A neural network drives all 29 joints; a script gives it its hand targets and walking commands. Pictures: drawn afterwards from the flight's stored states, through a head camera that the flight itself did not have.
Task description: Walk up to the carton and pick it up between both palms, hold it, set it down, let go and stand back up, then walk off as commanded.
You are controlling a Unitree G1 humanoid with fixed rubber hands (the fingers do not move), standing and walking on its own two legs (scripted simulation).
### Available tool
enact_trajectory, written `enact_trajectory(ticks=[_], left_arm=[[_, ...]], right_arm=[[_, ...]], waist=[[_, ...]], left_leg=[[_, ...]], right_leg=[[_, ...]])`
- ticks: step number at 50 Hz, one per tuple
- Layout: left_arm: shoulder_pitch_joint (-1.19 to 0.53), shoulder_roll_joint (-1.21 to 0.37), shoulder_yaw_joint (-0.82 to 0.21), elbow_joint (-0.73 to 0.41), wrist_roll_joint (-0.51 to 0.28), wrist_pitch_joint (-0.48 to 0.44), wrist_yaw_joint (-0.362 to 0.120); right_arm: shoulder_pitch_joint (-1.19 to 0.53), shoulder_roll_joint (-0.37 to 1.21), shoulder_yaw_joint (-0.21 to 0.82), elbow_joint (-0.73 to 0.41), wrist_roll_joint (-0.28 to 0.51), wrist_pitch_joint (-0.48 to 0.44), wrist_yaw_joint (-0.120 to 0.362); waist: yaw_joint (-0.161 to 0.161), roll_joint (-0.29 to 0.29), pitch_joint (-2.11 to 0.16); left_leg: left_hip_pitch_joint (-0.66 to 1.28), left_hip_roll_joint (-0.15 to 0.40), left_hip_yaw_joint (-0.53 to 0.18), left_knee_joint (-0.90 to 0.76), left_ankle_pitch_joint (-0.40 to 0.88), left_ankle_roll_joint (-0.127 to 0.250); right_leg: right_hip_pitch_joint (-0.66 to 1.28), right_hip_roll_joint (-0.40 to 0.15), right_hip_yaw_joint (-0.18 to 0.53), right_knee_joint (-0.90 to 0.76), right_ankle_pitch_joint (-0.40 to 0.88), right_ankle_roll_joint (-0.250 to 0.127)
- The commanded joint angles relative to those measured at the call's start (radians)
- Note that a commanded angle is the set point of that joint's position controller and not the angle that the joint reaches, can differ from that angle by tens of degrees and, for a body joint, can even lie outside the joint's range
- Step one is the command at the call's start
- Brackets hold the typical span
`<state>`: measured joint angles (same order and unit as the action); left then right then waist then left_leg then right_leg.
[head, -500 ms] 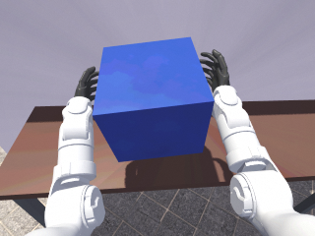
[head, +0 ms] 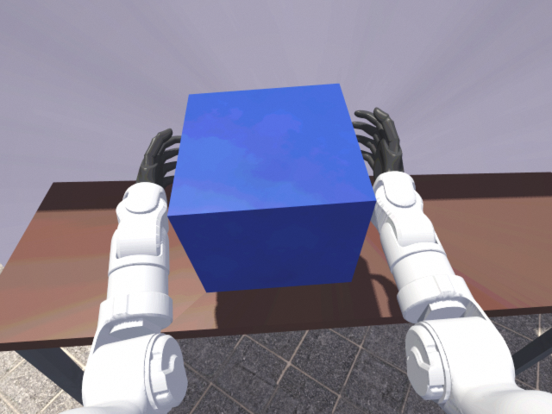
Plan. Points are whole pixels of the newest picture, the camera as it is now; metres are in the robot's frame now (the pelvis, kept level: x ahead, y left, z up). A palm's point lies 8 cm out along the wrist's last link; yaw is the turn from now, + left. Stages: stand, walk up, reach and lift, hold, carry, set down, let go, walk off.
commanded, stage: set down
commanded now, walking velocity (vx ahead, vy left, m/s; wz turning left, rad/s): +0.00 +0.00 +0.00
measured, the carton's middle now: (271, 190) +0.43 +0.02 +0.11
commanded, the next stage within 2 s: none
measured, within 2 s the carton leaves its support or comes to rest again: neither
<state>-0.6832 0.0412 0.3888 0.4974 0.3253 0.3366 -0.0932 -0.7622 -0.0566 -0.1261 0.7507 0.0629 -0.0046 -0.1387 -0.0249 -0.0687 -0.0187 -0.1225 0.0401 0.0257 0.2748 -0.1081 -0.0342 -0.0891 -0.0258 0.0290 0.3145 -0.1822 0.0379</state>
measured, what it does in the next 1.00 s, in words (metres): stands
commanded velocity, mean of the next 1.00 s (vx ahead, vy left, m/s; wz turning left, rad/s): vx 0.00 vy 0.00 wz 0.00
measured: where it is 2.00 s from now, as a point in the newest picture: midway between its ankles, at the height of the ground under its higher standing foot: outside the picture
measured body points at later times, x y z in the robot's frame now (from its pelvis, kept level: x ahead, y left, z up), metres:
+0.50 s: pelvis +0.02 +0.00 +0.00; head +0.02 +0.02 +0.45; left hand +0.43 +0.18 +0.11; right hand +0.44 -0.15 +0.15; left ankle +0.03 +0.14 -0.75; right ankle +0.00 -0.14 -0.75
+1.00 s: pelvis +0.03 +0.00 +0.00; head +0.03 +0.02 +0.45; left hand +0.43 +0.19 +0.09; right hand +0.45 -0.14 +0.14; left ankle +0.03 +0.14 -0.75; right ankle +0.00 -0.14 -0.75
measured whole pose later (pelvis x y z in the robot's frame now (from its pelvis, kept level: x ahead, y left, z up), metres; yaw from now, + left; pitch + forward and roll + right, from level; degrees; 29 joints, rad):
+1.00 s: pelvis +0.03 +0.00 +0.00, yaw +0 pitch +0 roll +1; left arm -0.71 0.06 0.42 0.82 0.31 0.09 -0.05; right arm -0.77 0.01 -0.32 0.87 -0.15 -0.09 -0.08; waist 0.00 -0.07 0.01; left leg -0.12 0.04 0.03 0.27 -0.14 -0.04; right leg -0.09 -0.03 0.02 0.31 -0.22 0.04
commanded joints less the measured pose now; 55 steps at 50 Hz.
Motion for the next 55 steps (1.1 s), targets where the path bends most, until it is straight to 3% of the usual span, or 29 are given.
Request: enact_trajectory(ticks=[1,5,14,18,24,31,46,55], left_arm=[[-0.709,-0.436,-0.272,0.010,-0.056,-0.125,-0.121],[-0.824,-0.459,-0.287,0.032,-0.088,-0.184,-0.092],[-0.873,-0.489,-0.301,0.132,-0.116,-0.281,-0.051],[-0.819,-0.477,-0.273,0.148,-0.098,-0.288,-0.058],[-0.774,-0.480,-0.274,0.117,-0.093,-0.305,-0.070],[-0.740,-0.488,-0.281,0.111,-0.088,-0.335,-0.072],[-0.827,-0.436,-0.212,0.205,-0.075,-0.366,-0.093],[-0.886,-0.401,-0.166,0.252,-0.066,-0.396,-0.098]], right_arm=[[-0.531,0.518,0.114,0.000,-0.155,-0.037,0.156],[-0.587,0.548,0.059,0.036,-0.207,-0.062,0.185],[-0.600,0.593,0.001,0.145,-0.287,-0.108,0.205],[-0.564,0.607,0.025,0.155,-0.283,-0.103,0.198],[-0.537,0.636,0.096,0.112,-0.256,-0.110,0.182],[-0.500,0.674,0.144,0.078,-0.253,-0.130,0.174],[-0.504,0.667,0.005,0.137,-0.338,-0.113,0.185],[-0.517,0.681,-0.076,0.161,-0.392,-0.103,0.199]], waist=[[0.016,0.056,-0.247],[0.027,0.067,-0.275],[0.016,0.072,-0.332],[0.027,0.061,-0.334],[0.028,0.047,-0.408],[0.029,0.046,-0.486],[0.008,0.055,-0.412],[0.015,0.059,-0.395]], left_leg=[[0.237,-0.069,0.108,-0.048,0.017,0.011],[0.202,-0.063,0.113,-0.065,-0.061,0.009],[0.191,-0.060,0.121,-0.048,0.024,-0.002],[0.202,-0.065,0.127,-0.027,0.134,0.001],[0.181,-0.073,0.128,0.019,0.299,-0.009],[0.129,-0.078,0.126,0.040,0.372,-0.015],[0.089,-0.070,0.132,-0.002,0.227,-0.007],[0.056,-0.065,0.141,-0.020,0.168,0.001]], right_leg=[[0.069,0.046,-0.125,-0.099,0.006,0.028],[0.028,0.044,-0.131,-0.097,-0.074,0.020],[0.032,0.039,-0.135,-0.085,0.037,0.029],[0.079,0.037,-0.126,-0.067,0.168,0.043],[0.187,0.032,-0.110,-0.008,0.477,0.065],[0.270,0.021,-0.101,0.036,0.684,0.079],[0.194,0.022,-0.113,0.005,0.459,0.071],[0.160,0.016,-0.113,-0.001,0.358,0.071]])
